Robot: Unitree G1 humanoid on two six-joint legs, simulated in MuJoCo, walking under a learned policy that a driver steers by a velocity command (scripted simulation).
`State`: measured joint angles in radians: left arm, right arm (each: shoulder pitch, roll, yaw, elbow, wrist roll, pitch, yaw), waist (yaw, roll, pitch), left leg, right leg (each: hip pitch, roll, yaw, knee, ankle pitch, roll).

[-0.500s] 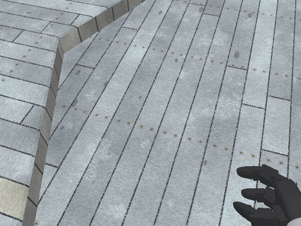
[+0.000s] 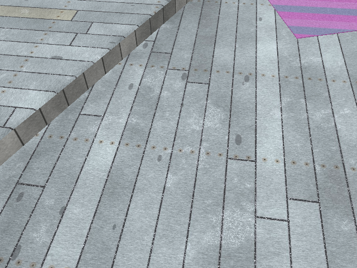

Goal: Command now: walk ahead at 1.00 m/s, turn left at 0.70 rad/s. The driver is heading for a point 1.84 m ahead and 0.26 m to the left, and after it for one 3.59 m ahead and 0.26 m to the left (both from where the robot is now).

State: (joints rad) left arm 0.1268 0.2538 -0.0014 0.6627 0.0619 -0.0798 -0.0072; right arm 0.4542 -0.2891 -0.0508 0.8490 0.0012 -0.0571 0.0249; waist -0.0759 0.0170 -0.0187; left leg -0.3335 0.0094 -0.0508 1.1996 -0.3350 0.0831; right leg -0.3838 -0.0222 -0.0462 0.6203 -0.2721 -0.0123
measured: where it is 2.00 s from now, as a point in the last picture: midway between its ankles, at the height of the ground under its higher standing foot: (139, 55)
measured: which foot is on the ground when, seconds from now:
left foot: up 0.00-0.30, down 0.32-0.80, up 0.82-1.00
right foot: down 0.00-0.32, up 0.34-0.76, down 0.78-1.00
